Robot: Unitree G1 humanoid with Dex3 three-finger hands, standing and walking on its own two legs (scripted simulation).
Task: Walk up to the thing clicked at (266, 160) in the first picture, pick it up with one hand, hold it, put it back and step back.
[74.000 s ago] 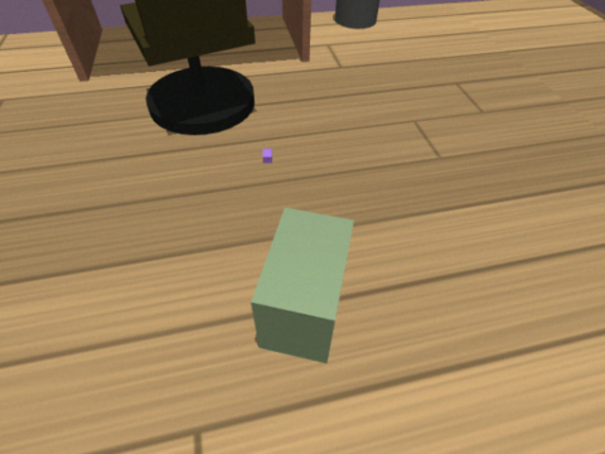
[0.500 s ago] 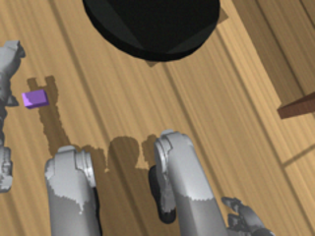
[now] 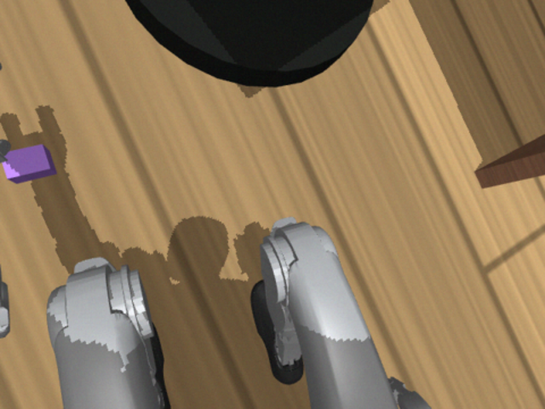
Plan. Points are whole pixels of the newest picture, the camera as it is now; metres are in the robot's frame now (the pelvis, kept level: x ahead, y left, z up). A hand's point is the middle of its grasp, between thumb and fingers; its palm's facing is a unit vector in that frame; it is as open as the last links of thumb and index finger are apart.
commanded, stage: home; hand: left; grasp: from above
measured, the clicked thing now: (29, 164) +0.49 +0.30 -0.32
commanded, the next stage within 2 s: none
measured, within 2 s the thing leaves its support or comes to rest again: neither
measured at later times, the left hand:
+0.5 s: hand out of the picture +0.31 +0.26 +0.07, palm faces -0.09 -0.85 -0.52, open 7.4 cm
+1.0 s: hand out of the picture +0.24 +0.23 +0.28, palm faces +0.21 -0.95 -0.21, open 7.4 cm
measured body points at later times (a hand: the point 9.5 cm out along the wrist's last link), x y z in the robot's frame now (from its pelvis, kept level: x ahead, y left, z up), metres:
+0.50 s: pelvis +0.01 +0.00 +0.18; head +0.17 +0.06 +0.60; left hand +0.32 +0.30 +0.10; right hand +0.23 -0.23 +0.08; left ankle +0.07 +0.13 -0.30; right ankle +0.10 -0.12 -0.30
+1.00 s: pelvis +0.07 +0.01 +0.35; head +0.14 +0.04 +0.79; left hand +0.23 +0.28 +0.29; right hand +0.26 -0.20 +0.27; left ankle +0.07 +0.13 -0.30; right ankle +0.10 -0.13 -0.30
